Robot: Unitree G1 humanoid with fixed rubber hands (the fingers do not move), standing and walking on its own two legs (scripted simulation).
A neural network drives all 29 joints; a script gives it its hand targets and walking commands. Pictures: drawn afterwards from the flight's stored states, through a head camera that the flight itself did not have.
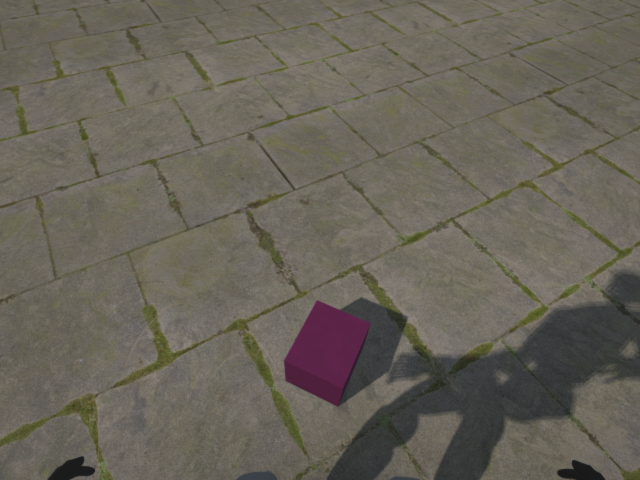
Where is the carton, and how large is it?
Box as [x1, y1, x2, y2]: [284, 300, 370, 406]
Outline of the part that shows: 317,300 284,360 285,378 287,381 337,406 362,348 370,323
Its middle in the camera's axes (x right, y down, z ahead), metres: +0.03 +0.34 +1.19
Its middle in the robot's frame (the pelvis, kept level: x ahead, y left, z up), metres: +0.55 -0.02 -0.67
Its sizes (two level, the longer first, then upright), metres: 0.218 0.181 0.167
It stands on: the floor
